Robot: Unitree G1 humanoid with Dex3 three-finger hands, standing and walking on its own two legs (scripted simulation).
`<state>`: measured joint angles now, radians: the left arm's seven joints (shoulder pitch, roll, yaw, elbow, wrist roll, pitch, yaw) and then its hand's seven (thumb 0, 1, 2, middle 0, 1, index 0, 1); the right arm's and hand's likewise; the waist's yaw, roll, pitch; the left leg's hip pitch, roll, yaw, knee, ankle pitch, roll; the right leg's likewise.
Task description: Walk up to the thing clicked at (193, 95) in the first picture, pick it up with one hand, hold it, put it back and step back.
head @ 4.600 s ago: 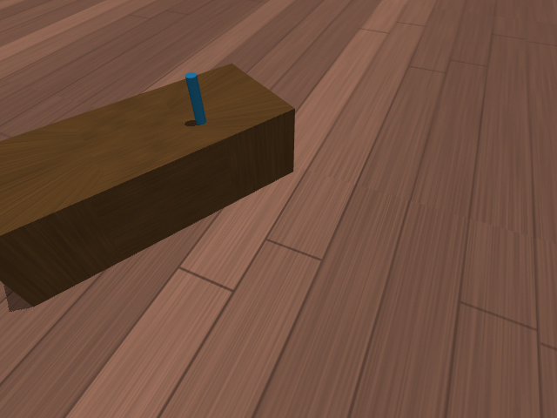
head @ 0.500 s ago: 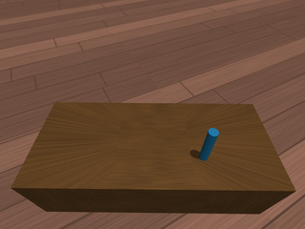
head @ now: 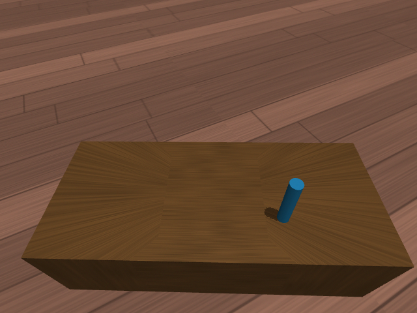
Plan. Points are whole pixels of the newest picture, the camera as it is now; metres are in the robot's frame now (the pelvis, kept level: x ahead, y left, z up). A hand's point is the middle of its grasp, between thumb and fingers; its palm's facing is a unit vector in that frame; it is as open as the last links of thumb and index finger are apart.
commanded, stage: walk up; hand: right
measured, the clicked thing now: (289, 202) +0.52 -0.24 -0.28
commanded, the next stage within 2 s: stand in 0.12 s
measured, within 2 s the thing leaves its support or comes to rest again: neither
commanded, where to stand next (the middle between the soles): +0.05 +0.00 m, yaw -3 degrees
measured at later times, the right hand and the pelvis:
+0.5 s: hand out of the picture +0.08 -0.26 -0.16, palm faces -0.01 +0.94 -0.34, open 7.4 cm; pelvis +0.00 -0.01 +0.00, yaw +0 degrees
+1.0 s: hand out of the picture +0.07 -0.27 -0.16, palm faces -0.02 +0.94 -0.34, open 7.4 cm; pelvis +0.00 -0.01 +0.00, yaw +0 degrees
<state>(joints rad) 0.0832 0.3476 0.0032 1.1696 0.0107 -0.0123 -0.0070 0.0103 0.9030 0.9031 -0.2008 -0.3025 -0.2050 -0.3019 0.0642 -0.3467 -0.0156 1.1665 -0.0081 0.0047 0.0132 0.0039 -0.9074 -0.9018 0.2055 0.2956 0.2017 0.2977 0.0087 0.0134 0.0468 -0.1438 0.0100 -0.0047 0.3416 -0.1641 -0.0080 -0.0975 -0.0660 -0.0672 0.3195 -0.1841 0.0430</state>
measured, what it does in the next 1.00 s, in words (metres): stands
